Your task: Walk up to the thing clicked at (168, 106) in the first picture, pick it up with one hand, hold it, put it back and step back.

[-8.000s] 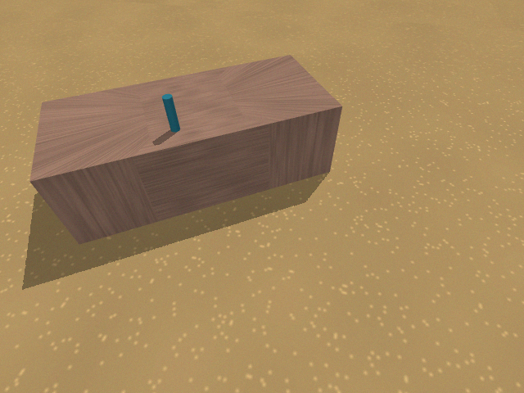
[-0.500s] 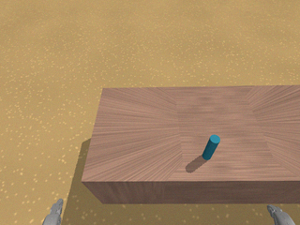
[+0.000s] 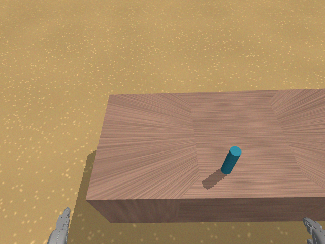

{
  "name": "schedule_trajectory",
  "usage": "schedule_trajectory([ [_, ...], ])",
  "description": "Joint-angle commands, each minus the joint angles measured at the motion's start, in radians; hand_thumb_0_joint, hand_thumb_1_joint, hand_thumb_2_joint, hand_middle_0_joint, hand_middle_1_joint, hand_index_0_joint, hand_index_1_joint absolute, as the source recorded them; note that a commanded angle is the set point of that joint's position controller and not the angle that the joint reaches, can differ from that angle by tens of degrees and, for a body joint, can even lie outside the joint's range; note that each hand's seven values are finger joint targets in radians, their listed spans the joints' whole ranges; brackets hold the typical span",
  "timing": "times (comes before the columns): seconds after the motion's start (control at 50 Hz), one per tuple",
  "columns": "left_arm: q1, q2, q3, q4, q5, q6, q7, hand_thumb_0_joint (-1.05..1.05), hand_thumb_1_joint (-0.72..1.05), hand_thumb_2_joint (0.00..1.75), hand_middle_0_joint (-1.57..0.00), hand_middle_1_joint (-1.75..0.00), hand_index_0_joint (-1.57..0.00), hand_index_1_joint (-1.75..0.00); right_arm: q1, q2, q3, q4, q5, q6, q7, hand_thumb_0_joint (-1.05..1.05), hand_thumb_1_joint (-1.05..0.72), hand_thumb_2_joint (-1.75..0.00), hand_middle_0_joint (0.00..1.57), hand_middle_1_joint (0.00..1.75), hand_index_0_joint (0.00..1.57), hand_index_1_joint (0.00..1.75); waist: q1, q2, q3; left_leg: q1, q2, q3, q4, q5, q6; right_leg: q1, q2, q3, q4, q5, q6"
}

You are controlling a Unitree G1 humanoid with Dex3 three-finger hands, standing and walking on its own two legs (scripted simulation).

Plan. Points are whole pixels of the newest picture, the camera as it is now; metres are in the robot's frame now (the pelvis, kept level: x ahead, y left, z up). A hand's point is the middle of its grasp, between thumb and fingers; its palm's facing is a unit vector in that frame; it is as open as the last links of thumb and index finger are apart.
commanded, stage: go down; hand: right
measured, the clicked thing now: (230, 161) +0.46 -0.23 -0.25
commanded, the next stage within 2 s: none
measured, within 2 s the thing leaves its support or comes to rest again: neither
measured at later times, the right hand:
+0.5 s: hand out of the picture +0.16 -0.30 -0.09, palm faces +0.14 +0.94 -0.30, open 17.5 cm
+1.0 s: hand (320, 192) +0.26 -0.36 -0.03, palm faces +0.24 +0.95 -0.19, open 17.5 cm
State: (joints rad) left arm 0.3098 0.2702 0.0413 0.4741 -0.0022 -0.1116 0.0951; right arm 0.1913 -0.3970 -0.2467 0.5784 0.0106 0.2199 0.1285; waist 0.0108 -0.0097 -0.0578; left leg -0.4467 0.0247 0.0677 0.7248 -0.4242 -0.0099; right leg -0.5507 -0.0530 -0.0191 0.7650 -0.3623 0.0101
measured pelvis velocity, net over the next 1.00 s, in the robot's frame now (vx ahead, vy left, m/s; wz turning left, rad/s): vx -0.01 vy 0.00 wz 0.01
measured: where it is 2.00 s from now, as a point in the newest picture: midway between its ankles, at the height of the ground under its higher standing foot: outside the picture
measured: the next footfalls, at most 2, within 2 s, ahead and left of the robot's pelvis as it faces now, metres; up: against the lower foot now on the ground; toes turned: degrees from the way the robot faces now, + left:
none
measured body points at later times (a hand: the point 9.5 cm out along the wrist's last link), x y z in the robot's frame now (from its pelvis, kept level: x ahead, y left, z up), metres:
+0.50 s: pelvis +0.00 +0.00 -0.01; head +0.04 -0.01 +0.44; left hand +0.15 +0.26 -0.06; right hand +0.15 -0.35 -0.07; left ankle -0.04 +0.12 -0.71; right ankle +0.01 -0.12 -0.71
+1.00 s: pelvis -0.01 +0.00 -0.01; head +0.05 -0.02 +0.43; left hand +0.14 +0.26 -0.06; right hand +0.25 -0.41 -0.02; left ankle -0.04 +0.12 -0.71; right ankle +0.01 -0.12 -0.71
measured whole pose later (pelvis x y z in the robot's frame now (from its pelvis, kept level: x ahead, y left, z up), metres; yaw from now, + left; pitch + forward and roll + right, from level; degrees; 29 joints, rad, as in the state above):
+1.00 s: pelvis -0.01 +0.00 -0.01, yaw +0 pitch +11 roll +2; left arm 0.36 0.28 -0.01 0.37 0.00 -0.17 0.13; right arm -0.12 -0.61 -0.50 0.78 0.11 0.07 0.35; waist 0.05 0.00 -0.08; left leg -0.56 0.02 0.07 0.83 -0.46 -0.01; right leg -0.67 -0.06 -0.01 0.88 -0.40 0.01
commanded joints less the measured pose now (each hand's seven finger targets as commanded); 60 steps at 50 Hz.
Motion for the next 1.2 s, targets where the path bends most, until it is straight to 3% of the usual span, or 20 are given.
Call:
schedule_trajectory([
  [0.0, 0.002, 0.16, 0.072, -0.198, -0.004, -0.051, 0.011, 0.0, -0.55, 0.05, -0.05, -0.05, -0.05, -0.05, -0.008, -0.226, -0.083, -0.171, 0.003, -0.02, 0.003, 0.0, 0.58, -0.04, 0.03, 0.06, 0.04, 0.06, 0.002, -0.052, -0.211, 0.01, -0.028, -0.011, -0.059, 0.377, 0.012, 0.2, 0.028, 0.015, -0.055, 0.372, -0.022],
  [0.06, 0.021, 0.153, 0.065, -0.21, -0.008, -0.046, 0.014, 0.0, -0.55, 0.05, -0.05, -0.05, -0.05, -0.05, -0.003, -0.271, -0.116, -0.205, 0.007, -0.013, 0.006, 0.0, 0.58, -0.04, 0.03, 0.06, 0.04, 0.06, -0.005, -0.042, -0.188, 0.0, -0.026, -0.011, -0.058, 0.366, 0.008, 0.179, 0.031, 0.012, -0.044, 0.353, -0.023],
  [0.2, 0.057, 0.143, 0.056, -0.267, -0.01, -0.042, 0.017, 0.0, -0.55, 0.05, -0.05, -0.05, -0.05, -0.05, 0.026, -0.249, -0.116, -0.251, 0.017, 0.014, 0.021, 0.0, 0.56, -0.04, 0.04, 0.06, 0.04, 0.06, 0.0, -0.048, -0.171, -0.027, -0.029, -0.01, -0.046, 0.313, 0.012, 0.144, 0.029, 0.013, -0.037, 0.299, -0.022],
  [0.24, 0.056, 0.153, 0.066, -0.296, -0.013, -0.041, 0.018, 0.0, -0.54, 0.04, -0.05, -0.05, -0.05, -0.05, 0.033, -0.29, -0.15, -0.275, 0.018, 0.018, 0.021, 0.0, 0.57, -0.04, 0.04, 0.06, 0.04, 0.06, -0.003, -0.053, -0.173, -0.029, -0.023, -0.016, -0.052, 0.303, 0.009, 0.137, 0.034, 0.007, -0.027, 0.281, -0.023],
  [0.26, 0.07, 0.141, 0.054, -0.297, -0.012, -0.041, 0.017, 0.0, -0.54, 0.05, -0.05, -0.05, -0.05, -0.05, 0.03, -0.266, -0.13, -0.29, 0.018, 0.017, 0.024, 0.0, 0.56, -0.03, 0.04, 0.06, 0.05, 0.06, 0.0, -0.045, -0.182, -0.03, -0.027, -0.013, -0.044, 0.302, 0.01, 0.133, 0.032, 0.01, -0.029, 0.28, -0.023],
  [0.46, 0.087, 0.133, 0.052, -0.324, -0.015, -0.051, 0.024, 0.0, -0.55, 0.05, -0.05, -0.05, -0.05, -0.05, 0.06, -0.26, -0.15, -0.358, 0.04, 0.021, 0.044, 0.0, 0.56, -0.04, 0.04, 0.06, 0.04, 0.06, -0.004, -0.078, -0.148, -0.074, -0.031, -0.007, -0.027, 0.216, 0.016, 0.104, 0.026, 0.019, -0.03, 0.208, -0.018],
  [0.56, 0.071, 0.161, 0.081, -0.337, -0.013, -0.065, 0.034, 0.0, -0.54, 0.04, -0.05, -0.05, -0.05, -0.05, -0.027, -0.317, -0.195, -0.388, 0.044, -0.005, 0.041, 0.0, 0.56, -0.03, 0.04, 0.05, 0.05, 0.05, 0.016, -0.074, -0.191, -0.075, -0.029, -0.011, -0.012, 0.221, 0.015, 0.112, 0.023, 0.03, -0.016, 0.213, -0.02],
  [0.64, 0.069, 0.148, 0.063, -0.293, -0.012, -0.078, 0.046, 0.0, -0.54, 0.04, -0.04, -0.05, -0.05, -0.04, -0.112, -0.349, -0.229, -0.35, 0.06, -0.039, 0.047, 0.0, 0.59, -0.03, 0.04, 0.05, 0.05, 0.05, 0.02, -0.088, -0.167, -0.088, -0.024, -0.02, -0.013, 0.214, 0.013, 0.101, 0.024, 0.032, -0.013, 0.194, -0.019],
  [0.68, 0.069, 0.164, 0.079, -0.296, -0.01, -0.088, 0.054, 0.0, -0.53, 0.04, -0.04, -0.05, -0.05, -0.04, -0.213, -0.413, -0.278, -0.376, 0.072, -0.068, 0.058, 0.0, 0.56, -0.03, 0.04, 0.05, 0.05, 0.05, 0.031, -0.111, -0.207, -0.086, -0.024, -0.02, -0.012, 0.211, 0.015, 0.125, 0.021, 0.036, -0.015, 0.188, -0.019],
  [0.74, 0.088, 0.118, 0.02, -0.231, -0.008, -0.092, 0.055, 0.0, -0.53, 0.04, -0.04, -0.05, -0.05, -0.04, -0.244, -0.424, -0.291, -0.242, 0.085, -0.09, 0.098, 0.0, 0.56, -0.02, 0.05, 0.05, 0.05, 0.05, 0.019, -0.103, -0.169, -0.095, -0.021, -0.024, -0.017, 0.21, 0.013, 0.088, 0.026, 0.032, -0.006, 0.18, -0.023],
  [0.76, 0.055, 0.14, 0.037, -0.241, -0.009, -0.098, 0.056, 0.0, -0.53, 0.04, -0.04, -0.05, -0.05, -0.04, -0.246, -0.386, -0.268, -0.153, 0.09, -0.09, 0.116, 0.0, 0.55, -0.02, 0.05, 0.05, 0.05, 0.05, 0.028, -0.075, -0.156, -0.108, -0.024, -0.021, -0.014, 0.2, 0.013, 0.075, 0.023, 0.035, -0.011, 0.17, -0.022],
  [0.78, 0.068, 0.161, 0.058, -0.237, -0.009, -0.102, 0.059, 0.0, -0.53, 0.03, -0.04, -0.05, -0.05, -0.04, -0.297, -0.415, -0.281, -0.137, 0.094, -0.101, 0.134, 0.0, 0.55, -0.03, 0.05, 0.05, 0.05, 0.05, 0.034, -0.082, -0.182, -0.107, -0.026, -0.017, -0.01, 0.208, 0.014, 0.092, 0.02, 0.04, -0.012, 0.181, -0.022],
  [0.82, 0.062, 0.156, 0.026, -0.263, -0.006, -0.105, 0.056, 0.0, -0.53, 0.03, -0.04, -0.05, -0.05, -0.04, -0.345, -0.453, -0.302, -0.069, 0.098, -0.127, 0.167, 0.0, 0.54, -0.03, 0.05, 0.05, 0.05, 0.05, 0.024, -0.071, -0.234, -0.083, -0.024, -0.021, -0.007, 0.252, 0.014, 0.115, 0.022, 0.037, 0.0, 0.236, -0.023],
  [0.84, 0.064, 0.176, 0.053, -0.273, -0.008, -0.108, 0.057, 0.0, -0.53, 0.04, -0.05, -0.05, -0.05, -0.04, -0.375, -0.476, -0.31, -0.066, 0.098, -0.141, 0.183, 0.0, 0.57, -0.03, 0.04, 0.05, 0.05, 0.05, 0.028, -0.076, -0.241, -0.086, -0.029, -0.015, -0.004, 0.26, 0.016, 0.125, 0.019, 0.041, -0.007, 0.254, -0.021],
  [0.88, 0.086, 0.163, 0.026, -0.232, -0.004, -0.109, 0.05, 0.0, -0.54, 0.04, -0.05, -0.05, -0.05, -0.05, -0.373, -0.49, -0.323, 0.046, 0.106, -0.163, 0.212, 0.0, 0.56, -0.03, 0.04, 0.05, 0.05, 0.05, 0.018, -0.07, -0.205, -0.092, -0.029, -0.014, -0.001, 0.268, 0.017, 0.094, 0.022, 0.038, -0.004, 0.262, -0.023],
  [0.98, 0.043, 0.175, 0.05, -0.26, 0.0, -0.105, 0.042, 0.0, -0.55, 0.05, -0.05, -0.05, -0.05, -0.05, -0.517, -0.625, -0.401, 0.069, 0.103, -0.266, 0.245, 0.0, 0.58, -0.03, 0.04, 0.05, 0.05, 0.05, 0.008, -0.101, -0.274, -0.073, -0.027, -0.031, 0.008, 0.284, 0.024, 0.099, 0.024, 0.031, 0.008, 0.278, -0.027],
  [1.04, 0.044, 0.141, 0.013, -0.226, 0.003, -0.098, 0.034, 0.0, -0.55, 0.05, -0.05, -0.05, -0.05, -0.05, -0.559, -0.608, -0.393, 0.137, 0.11, -0.303, 0.268, 0.0, 0.59, -0.04, 0.04, 0.06, 0.05, 0.06, 0.015, -0.113, -0.287, -0.089, -0.032, -0.033, 0.019, 0.303, 0.024, 0.102, 0.021, 0.031, 0.019, 0.309, -0.03],
  [1.1, 0.027, 0.181, 0.04, -0.245, 0.006, -0.093, 0.041, 0.0, -0.55, 0.05, -0.05, -0.05, -0.05, -0.05, -0.626, -0.645, -0.404, 0.169, 0.112, -0.33, 0.287, 0.0, 0.6, -0.05, 0.03, 0.06, 0.04, 0.06, 0.035, -0.132, -0.349, -0.1, -0.041, -0.027, 0.02, 0.306, 0.026, 0.157, 0.012, 0.043, 0.02, 0.361, -0.027],
  [1.12, 0.017, 0.204, 0.06, -0.236, 0.005, -0.09, 0.043, 0.0, -0.55, 0.05, -0.05, -0.05, -0.05, -0.05, -0.633, -0.672, -0.41, 0.186, 0.11, -0.336, 0.291, 0.0, 0.6, -0.05, 0.03, 0.06, 0.04, 0.06, 0.03, -0.13, -0.319, -0.113, -0.042, -0.025, 0.013, 0.275, 0.028, 0.143, 0.013, 0.043, 0.009, 0.324, -0.028],
  [1.18, 0.008, 0.175, 0.029, -0.233, 0.007, -0.087, 0.039, 0.0, -0.54, 0.05, -0.05, -0.05, -0.05, -0.05, -0.697, -0.684, -0.406, 0.213, 0.111, -0.361, 0.3, 0.0, 0.61, -0.05, 0.03, 0.06, 0.04, 0.06, 0.034, -0.132, -0.309, -0.114, -0.045, -0.024, 0.001, 0.249, 0.03, 0.129, 0.013, 0.043, -0.001, 0.277, -0.029],
])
